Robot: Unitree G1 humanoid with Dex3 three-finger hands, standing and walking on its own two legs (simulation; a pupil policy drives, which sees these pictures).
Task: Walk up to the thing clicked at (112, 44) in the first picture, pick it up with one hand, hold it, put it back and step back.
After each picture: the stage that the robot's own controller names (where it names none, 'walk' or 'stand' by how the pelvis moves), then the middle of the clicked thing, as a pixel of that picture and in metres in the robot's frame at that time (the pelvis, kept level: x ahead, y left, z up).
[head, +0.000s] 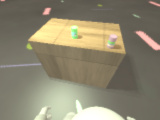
stand; (111, 41) +0.69 -0.17 +0.06
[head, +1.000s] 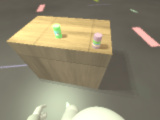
rise first; (97, 41) +0.61 -0.01 +0.09
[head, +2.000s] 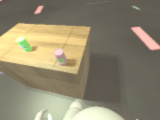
stand; (60, 57) +0.41 +0.24 +0.08
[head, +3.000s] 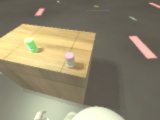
stand; (70, 60) +0.41 +0.16 +0.06
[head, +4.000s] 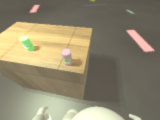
walk; (67, 57) +0.42 +0.18 +0.06
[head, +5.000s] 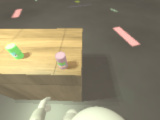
stand; (61, 60) +0.39 +0.20 +0.07
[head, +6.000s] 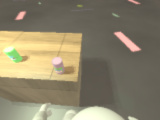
stand; (58, 66) +0.36 +0.23 +0.06
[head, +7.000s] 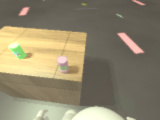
stand; (63, 65) +0.36 +0.20 +0.06
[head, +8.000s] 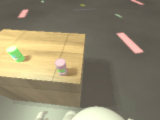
stand; (61, 67) +0.34 +0.21 +0.06
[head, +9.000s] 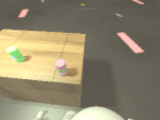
stand; (61, 67) +0.34 +0.21 +0.06
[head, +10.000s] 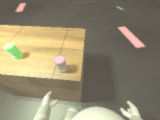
rise first; (61, 64) +0.35 +0.21 +0.06
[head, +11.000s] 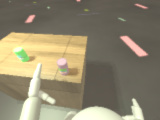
rise first; (63, 67) +0.35 +0.22 +0.06
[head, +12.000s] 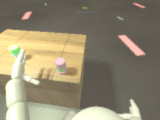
go down; (61, 66) +0.35 +0.22 +0.07
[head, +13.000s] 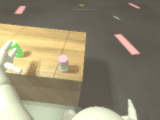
go down; (63, 64) +0.36 +0.20 +0.08
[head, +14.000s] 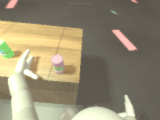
close in; (58, 64) +0.34 +0.21 +0.09
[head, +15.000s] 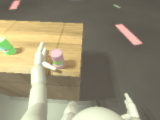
close; (58, 59) +0.37 +0.21 +0.11
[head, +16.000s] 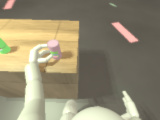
lift; (55, 50) +0.43 +0.23 +0.13
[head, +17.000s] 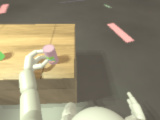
lift; (51, 55) +0.40 +0.24 +0.13
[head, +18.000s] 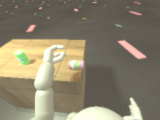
close; (76, 64) +0.42 +0.13 +0.07
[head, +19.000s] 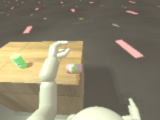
close; (74, 68) +0.39 +0.13 +0.06
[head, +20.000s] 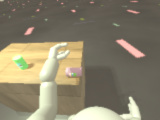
close; (74, 71) +0.36 +0.13 +0.05
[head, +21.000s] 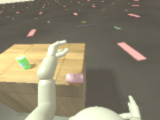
close; (75, 78) +0.31 +0.12 +0.05
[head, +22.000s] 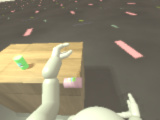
close; (73, 82) +0.28 +0.12 +0.05
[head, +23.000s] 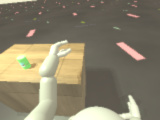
close; out of the picture +0.12 -0.03 -0.73
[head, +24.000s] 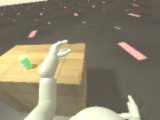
close; out of the picture +0.12 -0.03 -0.73
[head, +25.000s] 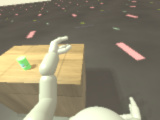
close; out of the picture +0.17 +0.00 -0.73
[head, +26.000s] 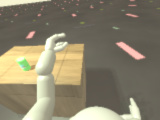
close; out of the picture +0.22 +0.03 -0.73
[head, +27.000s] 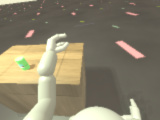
close; (86, 119) +0.26 +0.06 -0.73
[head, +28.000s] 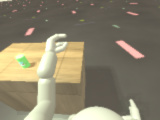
close; (86, 119) +0.25 +0.04 -0.73
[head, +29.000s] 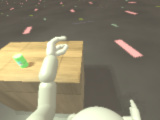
stand; (86, 119) +0.24 +0.04 -0.73
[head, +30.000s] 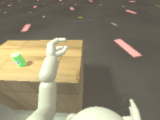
stand; out of the picture +0.22 +0.03 -0.73
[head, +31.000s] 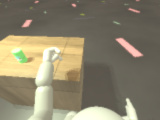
crouch; (84, 118) +0.22 +0.03 -0.73
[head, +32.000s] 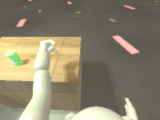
crouch; (84, 118) +0.20 +0.02 -0.73
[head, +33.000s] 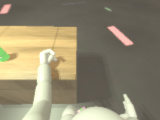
lower; (81, 111) +0.19 +0.01 -0.70
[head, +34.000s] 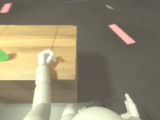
lower; (82, 111) +0.18 +0.01 -0.70
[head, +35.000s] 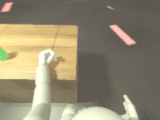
lower; (82, 112) +0.18 +0.01 -0.70
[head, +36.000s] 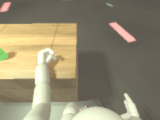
lower; (83, 110) +0.18 +0.01 -0.69
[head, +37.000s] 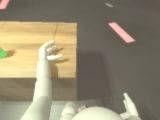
open; (81, 110) +0.18 +0.00 -0.69
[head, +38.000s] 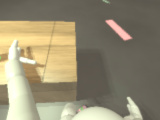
sink last; (82, 110) +0.16 -0.01 -0.69
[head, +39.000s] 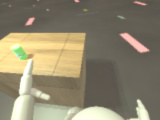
sink last; (88, 118) +0.19 +0.02 -0.70
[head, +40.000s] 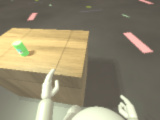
stand; (87, 117) +0.18 +0.01 -0.69
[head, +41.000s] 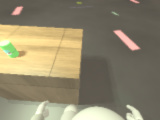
stand; (83, 115) +0.17 +0.00 -0.71
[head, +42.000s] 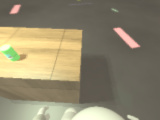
walk; (84, 113) +0.17 +0.00 -0.74
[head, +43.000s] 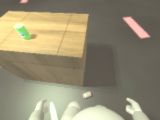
walk; (86, 94) +0.32 +0.01 -0.73
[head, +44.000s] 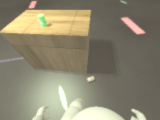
walk; (90, 79) +0.62 +0.00 -0.73
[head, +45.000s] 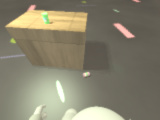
stand; (86, 74) +0.78 +0.01 -0.73
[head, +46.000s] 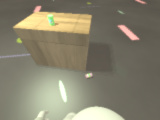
stand; (88, 75) +0.78 -0.02 -0.75
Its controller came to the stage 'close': yes
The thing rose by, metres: 0.01
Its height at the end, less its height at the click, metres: -0.81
